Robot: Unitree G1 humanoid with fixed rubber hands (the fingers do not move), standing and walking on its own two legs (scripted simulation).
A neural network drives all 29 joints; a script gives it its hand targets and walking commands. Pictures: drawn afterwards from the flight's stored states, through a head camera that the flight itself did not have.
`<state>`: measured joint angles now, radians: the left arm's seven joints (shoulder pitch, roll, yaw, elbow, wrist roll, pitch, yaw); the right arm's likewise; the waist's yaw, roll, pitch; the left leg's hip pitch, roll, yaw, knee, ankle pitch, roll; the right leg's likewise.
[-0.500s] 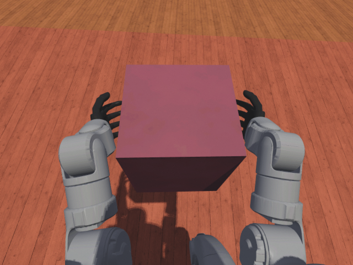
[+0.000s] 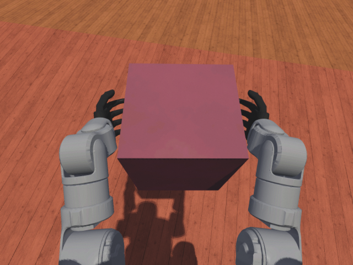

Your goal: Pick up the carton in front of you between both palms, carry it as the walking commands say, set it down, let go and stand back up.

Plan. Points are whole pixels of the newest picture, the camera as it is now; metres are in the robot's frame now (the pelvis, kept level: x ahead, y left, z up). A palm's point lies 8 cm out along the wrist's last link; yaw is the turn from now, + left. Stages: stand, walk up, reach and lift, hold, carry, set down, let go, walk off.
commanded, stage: carry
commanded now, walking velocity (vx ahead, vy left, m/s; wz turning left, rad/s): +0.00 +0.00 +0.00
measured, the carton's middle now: (179, 135) +0.37 +0.01 +0.08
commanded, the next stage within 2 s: none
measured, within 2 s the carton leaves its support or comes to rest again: neither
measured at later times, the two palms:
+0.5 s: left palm (121, 115) +0.40 +0.14 +0.11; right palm (253, 118) +0.40 -0.16 +0.12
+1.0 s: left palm (122, 115) +0.39 +0.13 +0.12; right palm (259, 121) +0.38 -0.17 +0.13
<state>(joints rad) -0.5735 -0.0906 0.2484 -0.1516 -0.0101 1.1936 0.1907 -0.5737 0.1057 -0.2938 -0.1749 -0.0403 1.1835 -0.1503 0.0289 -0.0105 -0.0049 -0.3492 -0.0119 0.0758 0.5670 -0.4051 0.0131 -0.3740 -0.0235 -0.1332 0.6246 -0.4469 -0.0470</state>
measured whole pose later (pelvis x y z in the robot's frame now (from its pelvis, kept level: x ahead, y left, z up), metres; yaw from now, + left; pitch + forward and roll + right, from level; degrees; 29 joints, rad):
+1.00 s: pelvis +0.07 +0.00 +0.01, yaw -2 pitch +0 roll +0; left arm -0.46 -0.13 0.25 0.04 0.06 1.11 0.16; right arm -0.46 0.10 -0.27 0.04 -0.06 1.10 -0.14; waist 0.01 0.01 -0.10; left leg -0.13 0.00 0.10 0.48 -0.49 0.00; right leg -0.17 0.00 -0.11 0.54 -0.52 -0.04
